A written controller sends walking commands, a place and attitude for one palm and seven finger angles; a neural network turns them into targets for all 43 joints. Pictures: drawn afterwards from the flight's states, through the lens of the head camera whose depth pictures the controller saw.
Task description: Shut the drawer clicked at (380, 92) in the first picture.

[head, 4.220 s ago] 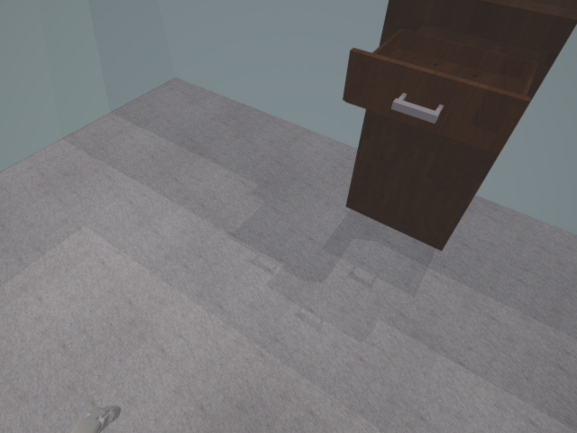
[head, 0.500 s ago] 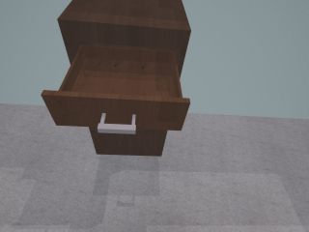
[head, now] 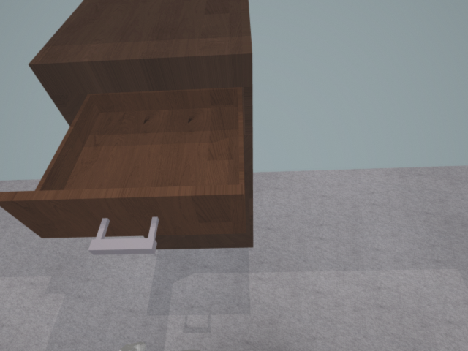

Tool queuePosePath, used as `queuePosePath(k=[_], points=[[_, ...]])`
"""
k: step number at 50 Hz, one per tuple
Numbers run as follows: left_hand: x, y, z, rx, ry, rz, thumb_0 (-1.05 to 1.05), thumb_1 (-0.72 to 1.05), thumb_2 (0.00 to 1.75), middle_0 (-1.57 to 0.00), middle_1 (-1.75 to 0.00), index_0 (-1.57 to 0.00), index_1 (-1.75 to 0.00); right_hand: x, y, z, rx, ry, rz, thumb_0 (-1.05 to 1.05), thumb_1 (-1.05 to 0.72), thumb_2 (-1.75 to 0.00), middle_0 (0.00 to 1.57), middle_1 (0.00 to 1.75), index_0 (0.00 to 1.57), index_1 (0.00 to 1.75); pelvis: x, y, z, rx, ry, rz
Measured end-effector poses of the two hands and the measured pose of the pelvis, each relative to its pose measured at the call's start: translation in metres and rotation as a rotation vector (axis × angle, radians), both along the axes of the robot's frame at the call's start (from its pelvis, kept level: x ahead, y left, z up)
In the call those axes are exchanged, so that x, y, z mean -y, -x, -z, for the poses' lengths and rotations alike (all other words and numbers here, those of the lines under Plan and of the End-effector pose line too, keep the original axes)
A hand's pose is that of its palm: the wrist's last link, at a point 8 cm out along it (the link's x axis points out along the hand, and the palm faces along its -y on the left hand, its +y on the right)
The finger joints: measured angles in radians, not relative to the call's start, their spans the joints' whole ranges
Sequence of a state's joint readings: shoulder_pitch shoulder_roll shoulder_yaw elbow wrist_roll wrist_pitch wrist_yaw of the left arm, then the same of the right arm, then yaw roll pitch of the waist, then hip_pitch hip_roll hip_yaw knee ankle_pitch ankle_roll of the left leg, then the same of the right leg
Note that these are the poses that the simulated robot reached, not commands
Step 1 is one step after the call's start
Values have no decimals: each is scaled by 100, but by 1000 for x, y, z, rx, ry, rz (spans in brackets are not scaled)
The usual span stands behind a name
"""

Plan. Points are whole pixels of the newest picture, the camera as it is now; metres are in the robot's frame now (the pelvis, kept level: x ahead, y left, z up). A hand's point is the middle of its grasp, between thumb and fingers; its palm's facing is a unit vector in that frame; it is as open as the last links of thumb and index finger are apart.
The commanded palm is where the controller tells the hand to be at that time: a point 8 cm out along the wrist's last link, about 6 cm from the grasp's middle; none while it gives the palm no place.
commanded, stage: come to a stop and stand still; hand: left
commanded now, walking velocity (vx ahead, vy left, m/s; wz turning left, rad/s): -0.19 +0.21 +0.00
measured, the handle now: (126, 235) +0.30 +0.21 +0.02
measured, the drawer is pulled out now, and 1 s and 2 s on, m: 0.29 0.29 0.29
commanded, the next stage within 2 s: look again from close up in 1.36 s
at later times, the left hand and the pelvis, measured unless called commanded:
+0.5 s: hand out of the picture -0.07 +0.27 -0.18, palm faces +0.11 -0.98 -0.15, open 7.4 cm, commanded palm none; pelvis -0.06 +0.08 +0.01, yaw +2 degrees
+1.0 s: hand out of the picture +0.01 +0.20 -0.17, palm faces -0.02 -0.97 -0.22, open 7.3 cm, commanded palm none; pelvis -0.07 +0.02 +0.00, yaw +0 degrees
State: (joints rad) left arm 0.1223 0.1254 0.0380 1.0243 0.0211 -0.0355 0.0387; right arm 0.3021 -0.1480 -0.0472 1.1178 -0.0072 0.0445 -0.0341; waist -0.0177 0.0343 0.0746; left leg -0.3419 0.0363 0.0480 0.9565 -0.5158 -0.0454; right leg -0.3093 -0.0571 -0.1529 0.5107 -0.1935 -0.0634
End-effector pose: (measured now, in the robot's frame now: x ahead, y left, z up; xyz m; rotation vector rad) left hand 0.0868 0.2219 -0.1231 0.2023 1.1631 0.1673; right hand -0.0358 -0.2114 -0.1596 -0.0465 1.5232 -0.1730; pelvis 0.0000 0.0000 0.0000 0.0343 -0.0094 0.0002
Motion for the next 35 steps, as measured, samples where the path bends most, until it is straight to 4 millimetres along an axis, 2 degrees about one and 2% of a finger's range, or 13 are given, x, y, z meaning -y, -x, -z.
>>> queuePosePath(k=[4,8,11,14,18,20,26,31,35], points=[[-7,12,-5,-2,-18,-25,-2,94,90,-20,-30,-20,-30,16,-41,-2,91,34,-48,0,-91,-90,20,30,20,30,-3,9,-2,-1,-4,-5],[-23,41,-4,-35,-35,-50,-1,92,90,-20,-30,-20,-30,23,-74,-8,197,68,-88,0,-91,-90,20,30,19,30,-11,23,-2,1,-3,-7],[-38,67,-1,-67,-36,-70,-1,91,90,-20,-30,-20,-30,19,-86,-15,261,86,-117,0,-91,-90,20,30,19,30,-20,34,-1,4,-2,-9],[-54,94,6,-95,-23,-88,0,91,90,-20,-30,-20,-30,8,-86,-24,299,99,-142,0,-91,-90,20,30,19,30,-31,43,0,4,4,-10],[-77,125,25,-133,18,-106,0,90,90,-20,-30,-20,-30,-17,-65,-30,317,127,-156,0,-91,-90,20,30,19,30,-53,53,6,-1,37,-3],[-86,139,32,-163,46,-113,0,90,90,-20,-30,-20,-30,-32,-44,-33,299,138,-145,-1,-91,-90,20,30,19,30,-63,58,5,6,44,-8],[-93,168,28,-223,115,-127,0,91,90,-20,-30,-19,-30,-71,20,-46,147,127,-122,0,-92,-90,20,30,20,30,-80,61,-12,-10,76,-28],[-91,188,30,-318,131,-97,0,91,90,-20,-30,-19,-30,-84,56,-49,75,132,-55,0,-91,-90,21,30,20,30,-83,63,-13,-30,65,2],[-87,187,30,-372,124,-61,0,91,90,-20,-30,-19,-30,-86,82,-49,26,138,2,0,-91,-90,21,30,20,30,-79,65,-12,-36,60,21]])
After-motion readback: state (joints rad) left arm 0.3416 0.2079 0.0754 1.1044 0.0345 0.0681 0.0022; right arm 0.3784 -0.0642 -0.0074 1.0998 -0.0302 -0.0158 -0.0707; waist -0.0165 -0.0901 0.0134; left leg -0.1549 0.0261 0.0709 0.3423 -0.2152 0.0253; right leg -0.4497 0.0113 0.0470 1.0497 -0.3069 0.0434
